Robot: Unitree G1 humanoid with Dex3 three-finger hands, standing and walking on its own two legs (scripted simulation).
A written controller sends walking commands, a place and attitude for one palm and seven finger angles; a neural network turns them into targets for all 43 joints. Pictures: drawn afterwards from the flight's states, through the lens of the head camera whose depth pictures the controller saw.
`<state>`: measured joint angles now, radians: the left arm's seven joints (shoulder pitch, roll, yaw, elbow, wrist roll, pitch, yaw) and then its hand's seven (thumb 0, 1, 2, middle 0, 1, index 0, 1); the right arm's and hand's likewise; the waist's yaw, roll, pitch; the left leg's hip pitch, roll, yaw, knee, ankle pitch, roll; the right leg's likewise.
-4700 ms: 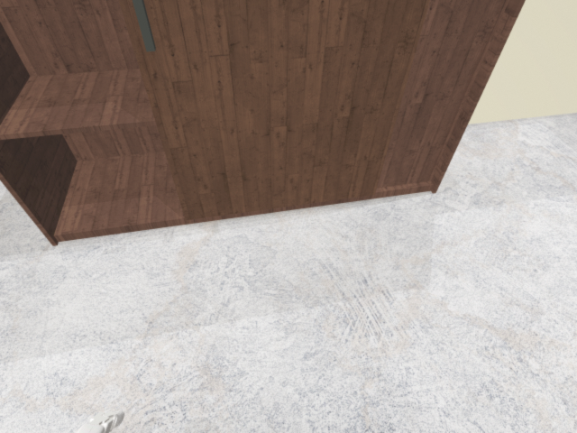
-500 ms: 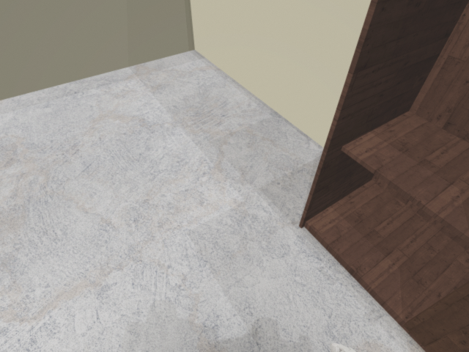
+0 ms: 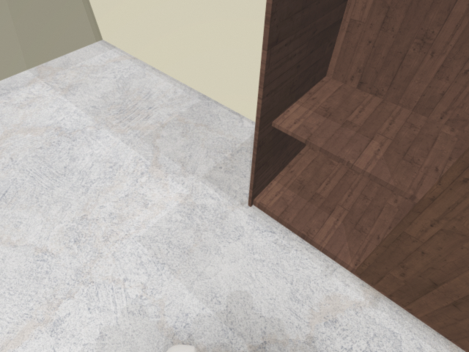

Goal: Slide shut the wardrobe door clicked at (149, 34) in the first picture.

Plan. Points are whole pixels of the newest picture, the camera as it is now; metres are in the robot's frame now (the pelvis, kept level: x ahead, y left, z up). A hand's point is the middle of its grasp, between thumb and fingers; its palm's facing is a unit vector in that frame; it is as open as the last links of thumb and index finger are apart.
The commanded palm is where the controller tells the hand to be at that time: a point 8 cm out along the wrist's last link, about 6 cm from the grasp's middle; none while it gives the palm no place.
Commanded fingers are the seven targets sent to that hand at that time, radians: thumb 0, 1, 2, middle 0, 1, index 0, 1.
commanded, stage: turn to face it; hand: right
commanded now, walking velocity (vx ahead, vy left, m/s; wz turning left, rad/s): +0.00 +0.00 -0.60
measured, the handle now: out of the picture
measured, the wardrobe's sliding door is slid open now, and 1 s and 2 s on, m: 0.56 0.56 0.56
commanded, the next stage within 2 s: take the last steps up to it in 0.92 s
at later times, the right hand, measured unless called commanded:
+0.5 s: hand out of the picture -0.06 -0.19 -0.17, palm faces +0.38 +0.89 -0.25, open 7.4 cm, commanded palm none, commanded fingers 0.00 -0.90 -0.90 0.20 0.30 0.20 0.30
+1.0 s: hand out of the picture -0.05 -0.19 -0.16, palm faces +0.50 +0.82 -0.28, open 7.4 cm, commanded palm none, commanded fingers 0.00 -0.90 -0.90 0.20 0.30 0.20 0.30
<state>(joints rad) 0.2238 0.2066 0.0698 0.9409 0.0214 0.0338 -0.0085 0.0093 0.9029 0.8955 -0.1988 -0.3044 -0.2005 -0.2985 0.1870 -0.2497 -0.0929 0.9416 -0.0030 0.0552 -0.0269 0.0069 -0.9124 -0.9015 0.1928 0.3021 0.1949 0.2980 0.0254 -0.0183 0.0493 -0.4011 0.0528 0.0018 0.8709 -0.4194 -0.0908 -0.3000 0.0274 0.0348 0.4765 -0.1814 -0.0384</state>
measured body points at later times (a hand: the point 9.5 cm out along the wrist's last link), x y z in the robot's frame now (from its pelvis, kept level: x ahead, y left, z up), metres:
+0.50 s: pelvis -0.03 +0.02 -0.01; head +0.00 +0.01 +0.44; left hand +0.16 +0.24 -0.14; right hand -0.08 -0.23 -0.15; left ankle +0.01 +0.15 -0.74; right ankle -0.08 -0.09 -0.72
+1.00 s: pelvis -0.03 +0.03 -0.01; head +0.00 +0.04 +0.44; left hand +0.12 +0.21 -0.17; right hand -0.07 -0.23 -0.14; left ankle +0.02 +0.11 -0.74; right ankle -0.08 -0.08 -0.74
